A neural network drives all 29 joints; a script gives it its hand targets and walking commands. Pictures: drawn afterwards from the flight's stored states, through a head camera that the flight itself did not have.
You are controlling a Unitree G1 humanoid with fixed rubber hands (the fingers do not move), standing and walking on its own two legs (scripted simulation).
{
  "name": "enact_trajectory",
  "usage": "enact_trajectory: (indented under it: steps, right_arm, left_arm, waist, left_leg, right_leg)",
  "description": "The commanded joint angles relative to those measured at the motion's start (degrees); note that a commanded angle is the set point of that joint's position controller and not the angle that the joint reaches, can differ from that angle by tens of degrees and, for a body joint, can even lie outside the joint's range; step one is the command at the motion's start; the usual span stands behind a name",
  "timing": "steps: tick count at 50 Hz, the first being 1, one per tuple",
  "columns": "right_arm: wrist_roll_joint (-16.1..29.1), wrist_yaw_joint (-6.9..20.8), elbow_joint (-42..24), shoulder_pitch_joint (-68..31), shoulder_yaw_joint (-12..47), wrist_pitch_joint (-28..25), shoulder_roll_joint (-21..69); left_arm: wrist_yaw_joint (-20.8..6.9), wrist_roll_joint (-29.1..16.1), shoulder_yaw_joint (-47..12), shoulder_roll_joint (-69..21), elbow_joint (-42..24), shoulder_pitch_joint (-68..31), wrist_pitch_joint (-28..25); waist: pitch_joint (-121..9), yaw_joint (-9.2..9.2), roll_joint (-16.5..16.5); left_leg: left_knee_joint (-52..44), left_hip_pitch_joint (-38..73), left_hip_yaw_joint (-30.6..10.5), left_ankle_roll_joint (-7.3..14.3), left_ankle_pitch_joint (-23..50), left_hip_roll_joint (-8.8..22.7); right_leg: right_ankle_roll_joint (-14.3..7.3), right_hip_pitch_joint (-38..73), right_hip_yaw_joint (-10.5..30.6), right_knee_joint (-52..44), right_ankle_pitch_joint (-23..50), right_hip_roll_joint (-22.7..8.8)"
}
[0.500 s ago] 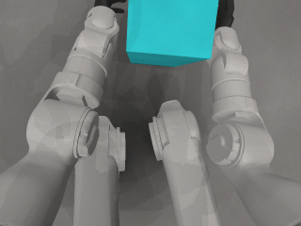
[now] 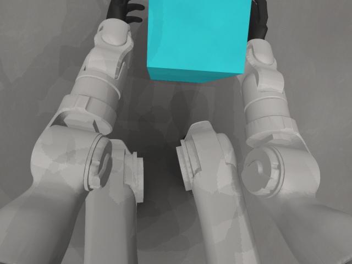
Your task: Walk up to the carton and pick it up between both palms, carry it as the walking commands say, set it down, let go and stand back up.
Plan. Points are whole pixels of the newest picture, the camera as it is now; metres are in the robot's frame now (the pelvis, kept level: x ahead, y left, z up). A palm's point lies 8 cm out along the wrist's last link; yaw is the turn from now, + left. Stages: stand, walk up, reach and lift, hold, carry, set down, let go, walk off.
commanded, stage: set down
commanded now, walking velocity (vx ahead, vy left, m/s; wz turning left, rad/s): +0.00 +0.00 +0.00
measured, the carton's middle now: (185, 33) +0.51 -0.11 -0.21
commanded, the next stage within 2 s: let go in 1.60 s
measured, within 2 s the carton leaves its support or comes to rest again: neither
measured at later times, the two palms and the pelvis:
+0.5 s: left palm (103, 13) +0.54 +0.04 -0.14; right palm (264, 42) +0.46 -0.23 -0.12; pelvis -0.02 +0.00 +0.02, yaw -2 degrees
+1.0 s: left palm out of the picture +0.54 +0.05 +0.00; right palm (337, 24) +0.45 -0.24 +0.01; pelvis -0.03 -0.01 +0.14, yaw -1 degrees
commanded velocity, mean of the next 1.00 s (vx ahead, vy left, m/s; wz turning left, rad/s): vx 0.00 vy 0.00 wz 0.00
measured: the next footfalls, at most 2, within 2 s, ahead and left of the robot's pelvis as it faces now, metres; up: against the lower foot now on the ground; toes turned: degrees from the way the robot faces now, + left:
none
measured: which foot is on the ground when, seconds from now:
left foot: down 0.00-1.00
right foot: down 0.00-1.00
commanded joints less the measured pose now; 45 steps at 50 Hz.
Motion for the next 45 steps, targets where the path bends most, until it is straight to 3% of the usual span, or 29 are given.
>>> enact_trajectory:
  steps: [1,2,4,7,11,13,15,21,26,28,31,34,40,45]
  right_arm:
    - [0.80,0.94,-3.66,-13.00,7.69,-3.37,1.50]
    - [0.90,-0.84,-3.86,-10.54,5.80,-4.27,-5.82]
    - [2.46,-2.86,-4.02,-8.47,4.33,-5.61,-11.99]
    - [6.72,-3.50,-7.18,-10.53,6.76,-6.53,-12.59]
    - [13.06,-3.88,-14.07,-17.55,13.70,-6.30,-10.61]
    - [14.04,-4.05,-18.79,-18.96,14.78,-6.33,-10.45]
    - [14.48,-4.13,-22.42,-20.31,14.88,-6.02,-12.13]
    - [11.60,-5.60,-21.17,-14.02,11.66,-1.66,-14.90]
    - [10.33,-7.14,-21.00,-9.96,11.37,2.09,-12.72]
    - [10.79,-7.86,-24.55,-9.97,12.34,3.15,-10.56]
    - [10.83,-8.12,-29.88,-12.57,13.35,4.02,-9.52]
    - [11.31,-8.21,-35.73,-15.79,14.95,4.97,-9.17]
    - [10.08,-8.29,-34.83,-14.21,14.69,7.52,-8.67]
    - [9.92,-8.26,-33.02,-11.70,13.58,9.36,-8.41]
  left_arm:
    - [-1.21,-0.38,-4.32,0.50,-10.35,-18.24,-3.72]
    - [0.18,-0.87,-4.11,6.96,-11.26,-17.03,-3.80]
    - [1.46,-1.90,-4.19,12.02,-13.19,-17.39,-3.19]
    - [1.52,-5.53,-6.19,11.38,-16.43,-19.16,-2.99]
    - [0.16,-13.38,-13.17,8.79,-20.16,-25.48,-2.48]
    - [-0.12,-16.21,-15.20,7.54,-22.78,-27.57,-2.42]
    - [0.14,-16.53,-13.96,9.15,-25.65,-27.95,-2.17]
    - [1.77,-11.16,-5.62,17.36,-24.62,-24.37,1.70]
    - [2.01,-9.63,-3.58,17.29,-24.68,-21.78,4.74]
    - [1.78,-9.69,-2.76,17.07,-25.49,-20.62,5.55]
    - [0.94,-10.71,-2.63,15.71,-25.91,-21.37,6.33]
    - [0.41,-10.78,-1.44,16.40,-27.58,-22.47,6.87]
    - [-0.73,-9.75,0.45,17.97,-27.94,-24.19,8.44]
    - [-0.89,-8.09,0.70,18.75,-28.35,-24.26,9.93]
  waist:
    - [-75.04,-4.40,7.68]
    - [-75.57,-4.86,8.19]
    - [-77.79,-5.18,9.20]
    - [-82.29,-5.03,9.67]
    - [-92.36,-6.78,8.50]
    - [-96.37,-8.88,7.34]
    - [-98.64,-7.92,6.71]
    - [-102.63,-5.71,7.82]
    - [-103.27,-5.40,7.88]
    - [-105.22,-4.18,6.34]
    - [-104.44,-3.81,3.87]
    - [-106.89,-1.84,1.87]
    - [-108.03,-2.05,0.49]
    - [-111.87,-2.72,3.55]
  left_leg:
    - [-15.92,28.29,3.80,0.02,22.06,2.23]
    - [-16.50,29.43,3.78,-0.39,21.97,2.90]
    - [-17.14,31.43,3.49,-1.03,21.68,3.92]
    - [-17.52,35.24,2.47,-0.78,23.04,4.55]
    - [-16.19,38.35,1.93,0.10,23.95,5.35]
    - [-14.98,40.16,1.47,0.29,26.71,5.62]
    - [-14.91,40.69,1.18,0.37,26.95,5.59]
    - [-18.97,46.44,2.95,0.16,20.61,4.85]
    - [-23.57,45.83,4.35,0.22,15.32,4.40]
    - [-24.93,45.68,4.91,0.87,15.96,4.34]
    - [-26.99,43.42,5.25,1.54,16.66,4.16]
    - [-28.87,43.26,5.39,2.04,18.22,3.83]
    - [-34.80,45.55,5.23,2.25,15.57,3.53]
    - [-39.64,53.56,5.16,1.64,15.14,3.68]
  right_leg:
    - [-2.97,38.57,-6.94,-10.63,29.53,0.52]
    - [-2.91,39.26,-7.00,-11.27,29.60,0.21]
    - [-3.43,40.67,-6.74,-12.22,30.08,0.07]
    - [-4.01,41.08,-6.94,-12.65,30.96,-0.20]
    - [-4.79,48.28,-6.94,-12.70,33.95,-0.99]
    - [-4.64,52.72,-6.27,-12.67,38.50,-1.26]
    - [-4.76,54.05,-5.81,-12.63,38.66,-1.44]
    - [-4.19,53.07,-8.38,-16.11,29.18,-0.61]
    - [-3.84,56.12,-9.03,-20.34,24.76,0.28]
    - [-3.43,60.17,-8.35,-22.50,25.77,0.61]
    - [-3.06,63.91,-7.41,-25.42,27.51,0.79]
    - [-2.84,68.12,-6.46,-27.45,30.13,0.99]
    - [-2.42,72.41,-6.34,-32.83,28.09,0.78]
    - [-2.40,72.78,-7.58,-36.79,25.58,1.04]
